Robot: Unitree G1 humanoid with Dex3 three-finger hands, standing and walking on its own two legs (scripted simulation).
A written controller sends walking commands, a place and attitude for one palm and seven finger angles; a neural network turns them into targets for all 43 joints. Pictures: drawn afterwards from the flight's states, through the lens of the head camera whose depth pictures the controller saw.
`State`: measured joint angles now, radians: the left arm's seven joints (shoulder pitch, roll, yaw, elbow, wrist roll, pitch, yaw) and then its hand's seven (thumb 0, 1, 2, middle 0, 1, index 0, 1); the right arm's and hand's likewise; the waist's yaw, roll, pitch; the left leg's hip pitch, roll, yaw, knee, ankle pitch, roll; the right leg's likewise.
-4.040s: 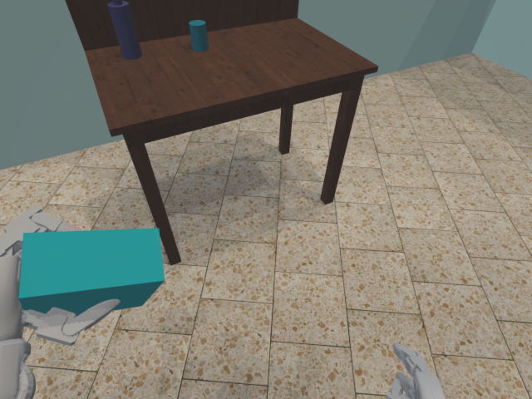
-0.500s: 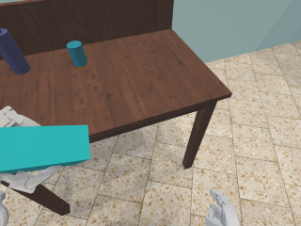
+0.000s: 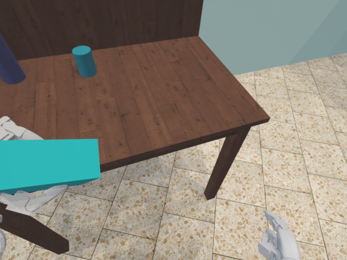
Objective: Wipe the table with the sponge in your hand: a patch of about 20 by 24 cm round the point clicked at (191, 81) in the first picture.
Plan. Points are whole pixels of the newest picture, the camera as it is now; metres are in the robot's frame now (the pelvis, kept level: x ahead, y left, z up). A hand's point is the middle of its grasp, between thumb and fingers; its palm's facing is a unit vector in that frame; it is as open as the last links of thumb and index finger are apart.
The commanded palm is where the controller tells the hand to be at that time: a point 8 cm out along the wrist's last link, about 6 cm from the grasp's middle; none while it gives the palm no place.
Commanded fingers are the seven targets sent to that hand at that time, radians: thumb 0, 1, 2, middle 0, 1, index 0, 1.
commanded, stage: come to a stop and stand still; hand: left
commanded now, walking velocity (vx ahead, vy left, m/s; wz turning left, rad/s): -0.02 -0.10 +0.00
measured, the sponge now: (62, 166) +0.23 +0.21 +0.16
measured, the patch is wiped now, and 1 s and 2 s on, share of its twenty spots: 0.00 0.00 0.00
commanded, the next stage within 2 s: look again from close up in 1.14 s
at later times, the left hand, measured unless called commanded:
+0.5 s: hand (40, 205) +0.17 +0.21 +0.17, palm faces +0.41 -0.83 -0.37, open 9.9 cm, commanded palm +0.11 +0.25 +0.19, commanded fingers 0.00 0.10 1.30 -1.20 -1.60 -1.20 -1.60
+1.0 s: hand (25, 239) +0.12 +0.21 +0.17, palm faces +0.40 -0.83 -0.38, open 9.9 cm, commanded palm +0.07 +0.25 +0.19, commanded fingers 0.00 0.10 1.30 -1.20 -1.60 -1.20 -1.60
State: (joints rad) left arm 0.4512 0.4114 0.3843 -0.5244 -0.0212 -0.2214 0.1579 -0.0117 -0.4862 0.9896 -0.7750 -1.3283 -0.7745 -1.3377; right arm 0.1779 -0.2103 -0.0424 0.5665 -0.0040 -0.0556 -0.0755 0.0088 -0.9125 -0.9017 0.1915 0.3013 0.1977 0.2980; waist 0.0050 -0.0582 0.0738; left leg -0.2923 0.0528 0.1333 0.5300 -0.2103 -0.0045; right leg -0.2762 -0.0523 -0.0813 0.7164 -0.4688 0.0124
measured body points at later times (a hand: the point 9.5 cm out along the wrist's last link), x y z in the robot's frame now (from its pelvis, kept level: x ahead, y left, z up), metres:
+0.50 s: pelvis -0.05 -0.03 +0.00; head -0.04 -0.03 +0.45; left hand +0.14 +0.25 +0.19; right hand +0.11 -0.28 -0.08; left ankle -0.04 +0.09 -0.73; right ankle -0.01 -0.10 -0.73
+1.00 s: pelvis -0.09 -0.03 +0.01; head -0.10 -0.03 +0.46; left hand +0.10 +0.25 +0.19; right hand +0.06 -0.25 -0.08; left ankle -0.04 +0.09 -0.73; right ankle -0.02 -0.10 -0.73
